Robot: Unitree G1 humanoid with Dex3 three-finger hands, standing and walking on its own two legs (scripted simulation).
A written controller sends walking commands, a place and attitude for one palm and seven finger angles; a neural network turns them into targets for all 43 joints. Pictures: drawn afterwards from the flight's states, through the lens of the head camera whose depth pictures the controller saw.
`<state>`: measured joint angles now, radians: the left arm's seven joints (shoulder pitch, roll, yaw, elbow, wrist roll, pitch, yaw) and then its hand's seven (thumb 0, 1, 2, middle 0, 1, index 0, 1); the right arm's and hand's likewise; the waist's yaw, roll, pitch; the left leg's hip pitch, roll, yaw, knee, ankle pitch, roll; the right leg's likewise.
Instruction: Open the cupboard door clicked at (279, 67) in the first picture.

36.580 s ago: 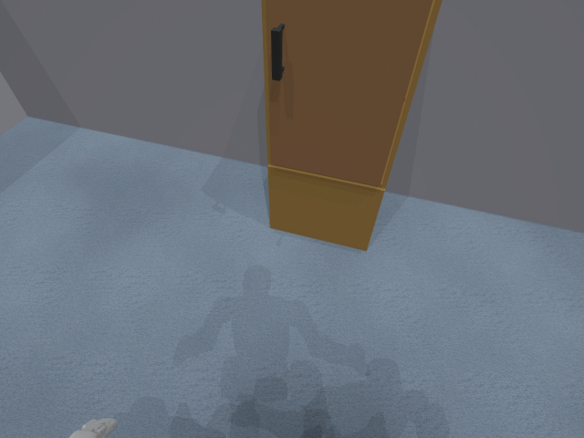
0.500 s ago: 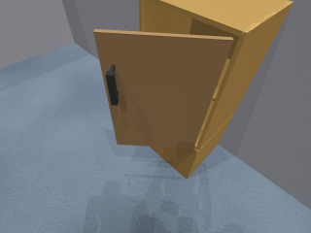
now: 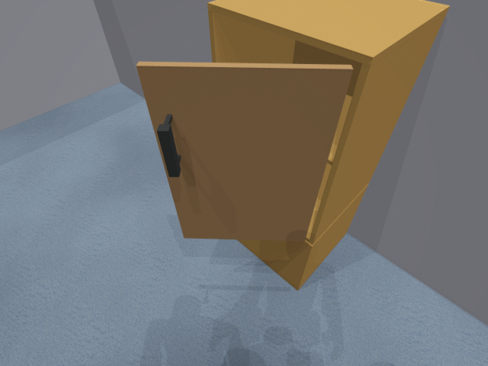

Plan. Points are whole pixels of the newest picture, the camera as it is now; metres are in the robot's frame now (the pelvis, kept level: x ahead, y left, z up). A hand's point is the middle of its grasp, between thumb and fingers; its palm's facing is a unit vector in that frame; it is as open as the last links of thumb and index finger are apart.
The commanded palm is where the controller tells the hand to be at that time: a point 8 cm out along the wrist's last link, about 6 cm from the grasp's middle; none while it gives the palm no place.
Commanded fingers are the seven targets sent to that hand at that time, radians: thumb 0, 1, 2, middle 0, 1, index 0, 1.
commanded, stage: raise the hand with hooked fingers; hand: left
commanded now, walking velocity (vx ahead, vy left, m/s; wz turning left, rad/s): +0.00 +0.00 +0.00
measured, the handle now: (171, 146) +0.54 +0.20 +0.05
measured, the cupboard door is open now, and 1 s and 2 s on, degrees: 42 42 42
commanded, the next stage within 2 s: none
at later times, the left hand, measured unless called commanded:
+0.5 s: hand (141, 346) +0.17 +0.18 -0.05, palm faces +0.10 -0.99 +0.00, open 8.6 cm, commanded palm +0.15 +0.24 -0.03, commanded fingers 0.00 0.36 0.67 -0.24 -0.64 -0.24 -0.64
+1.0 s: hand (114, 297) +0.22 +0.23 +0.00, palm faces +0.04 -1.00 -0.06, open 11.7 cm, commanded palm +0.19 +0.28 +0.02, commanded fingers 0.00 -0.22 0.42 -0.28 -1.02 -0.28 -1.02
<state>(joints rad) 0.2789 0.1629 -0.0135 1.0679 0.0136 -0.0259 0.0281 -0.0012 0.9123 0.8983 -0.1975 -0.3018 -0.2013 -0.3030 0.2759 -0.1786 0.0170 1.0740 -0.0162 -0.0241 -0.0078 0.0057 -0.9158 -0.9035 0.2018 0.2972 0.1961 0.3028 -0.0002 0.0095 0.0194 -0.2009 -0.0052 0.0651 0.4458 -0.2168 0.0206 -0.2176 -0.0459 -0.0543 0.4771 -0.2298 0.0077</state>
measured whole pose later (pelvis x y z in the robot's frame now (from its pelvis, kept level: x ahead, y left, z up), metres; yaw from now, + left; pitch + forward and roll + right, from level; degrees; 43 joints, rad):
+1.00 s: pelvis +0.00 -0.01 -0.05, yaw +1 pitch +10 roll -2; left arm 0.32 0.31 0.31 0.09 -0.35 -0.33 -0.38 0.00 0.01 0.52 -0.26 -0.88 -0.27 -0.88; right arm 0.29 -0.26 0.00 0.59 0.04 -0.24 -0.07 0.01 -0.90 -0.90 0.21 0.30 0.20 0.30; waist -0.01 0.02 -0.09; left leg -0.69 0.04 0.00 0.96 -0.44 0.00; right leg -0.66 -0.02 -0.10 0.92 -0.43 -0.01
